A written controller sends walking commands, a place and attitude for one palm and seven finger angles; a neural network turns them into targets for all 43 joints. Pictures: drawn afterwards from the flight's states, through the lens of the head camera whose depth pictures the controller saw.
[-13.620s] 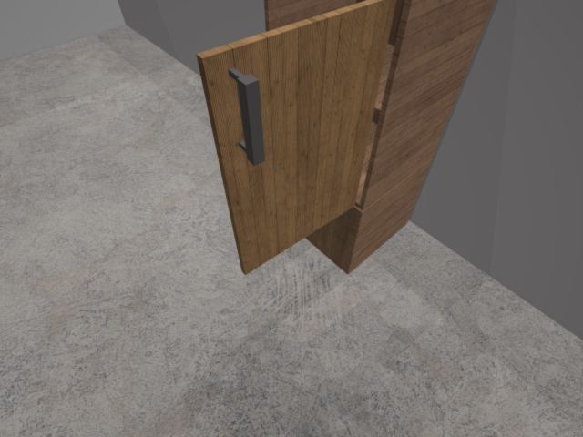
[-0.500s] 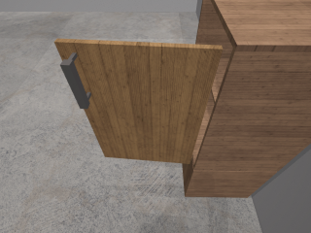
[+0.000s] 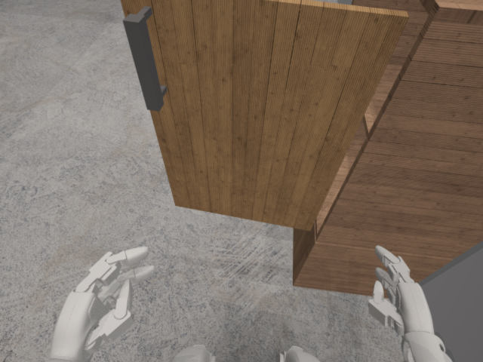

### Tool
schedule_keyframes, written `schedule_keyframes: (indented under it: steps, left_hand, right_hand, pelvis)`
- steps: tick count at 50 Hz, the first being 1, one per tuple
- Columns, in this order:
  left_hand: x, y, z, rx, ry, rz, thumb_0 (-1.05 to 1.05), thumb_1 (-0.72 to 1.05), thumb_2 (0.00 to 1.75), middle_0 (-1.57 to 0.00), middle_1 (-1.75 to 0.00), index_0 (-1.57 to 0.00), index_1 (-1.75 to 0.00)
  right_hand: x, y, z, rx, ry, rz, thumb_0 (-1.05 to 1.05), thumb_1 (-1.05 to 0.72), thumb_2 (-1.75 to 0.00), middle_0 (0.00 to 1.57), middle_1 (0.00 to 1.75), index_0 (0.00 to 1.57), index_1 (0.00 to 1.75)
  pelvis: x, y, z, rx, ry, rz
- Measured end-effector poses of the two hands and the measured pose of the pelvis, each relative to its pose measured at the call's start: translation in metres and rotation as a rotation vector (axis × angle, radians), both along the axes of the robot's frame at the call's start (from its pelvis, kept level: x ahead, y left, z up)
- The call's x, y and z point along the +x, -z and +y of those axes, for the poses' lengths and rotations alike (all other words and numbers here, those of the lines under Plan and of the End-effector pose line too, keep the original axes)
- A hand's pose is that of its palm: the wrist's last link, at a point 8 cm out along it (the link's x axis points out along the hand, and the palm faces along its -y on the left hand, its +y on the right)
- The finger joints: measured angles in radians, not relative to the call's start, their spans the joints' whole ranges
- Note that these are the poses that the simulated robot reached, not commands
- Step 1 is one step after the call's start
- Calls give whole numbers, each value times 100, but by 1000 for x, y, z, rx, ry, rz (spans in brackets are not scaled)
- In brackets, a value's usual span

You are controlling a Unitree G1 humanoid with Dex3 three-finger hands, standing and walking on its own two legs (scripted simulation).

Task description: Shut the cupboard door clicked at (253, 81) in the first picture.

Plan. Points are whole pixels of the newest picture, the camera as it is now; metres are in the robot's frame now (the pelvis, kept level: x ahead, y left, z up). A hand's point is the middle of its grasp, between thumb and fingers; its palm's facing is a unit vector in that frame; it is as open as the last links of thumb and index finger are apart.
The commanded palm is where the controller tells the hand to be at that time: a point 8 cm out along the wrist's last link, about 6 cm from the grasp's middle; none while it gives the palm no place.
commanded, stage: raise the hand and make a fist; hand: left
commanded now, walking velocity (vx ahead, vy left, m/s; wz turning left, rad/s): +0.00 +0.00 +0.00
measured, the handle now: (151, 61) +0.52 +0.21 +0.21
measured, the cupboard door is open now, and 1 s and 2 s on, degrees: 86 86 86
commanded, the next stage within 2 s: bring the fist close to the handle in 1.44 s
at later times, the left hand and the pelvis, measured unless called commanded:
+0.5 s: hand (109, 253) +0.23 +0.20 +0.12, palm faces -0.07 -1.00 -0.06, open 3.6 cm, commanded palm +0.20 +0.25 +0.14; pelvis +0.02 +0.02 +0.03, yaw -1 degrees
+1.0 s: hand (78, 192) +0.26 +0.22 +0.20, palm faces -0.03 -1.00 -0.09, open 3.1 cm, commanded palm +0.23 +0.26 +0.21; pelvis +0.03 +0.02 +0.06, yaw +0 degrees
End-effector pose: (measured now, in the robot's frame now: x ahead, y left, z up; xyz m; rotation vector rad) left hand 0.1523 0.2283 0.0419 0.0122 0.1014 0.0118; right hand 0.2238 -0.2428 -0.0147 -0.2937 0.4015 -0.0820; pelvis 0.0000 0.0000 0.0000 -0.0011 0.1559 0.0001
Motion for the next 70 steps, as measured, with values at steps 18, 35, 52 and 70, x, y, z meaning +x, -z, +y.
schedule_keyframes:
  steps: [18,35,52,70]
  left_hand:
    - [52,-66,16,42,68,-54,2,90,90,-80,-95,-79,-95]
    - [72,-113,33,57,57,-141,2,90,90,-111,-129,-110,-129]
    - [95,-166,47,82,48,-171,2,90,90,-129,-149,-129,-149]
    - [90,-166,30,68,34,-156,2,90,90,-130,-150,-130,-150]
  right_hand:
    - [-84,40,44,135,86,263,2,-90,-90,20,30,21,30]
    - [-24,-9,37,71,43,85,2,-90,-90,20,30,20,30]
    - [-9,-13,62,127,-26,113,1,-90,-90,20,30,21,30]
    - [-26,-16,28,105,42,114,2,-90,-90,20,30,21,30]
  pelvis:
    - [9,-24,18,-20,8,-38]
    - [29,-43,27,-23,4,-106]
    - [34,-60,23,-15,-3,-186]
    - [27,-62,10,-6,12,-211]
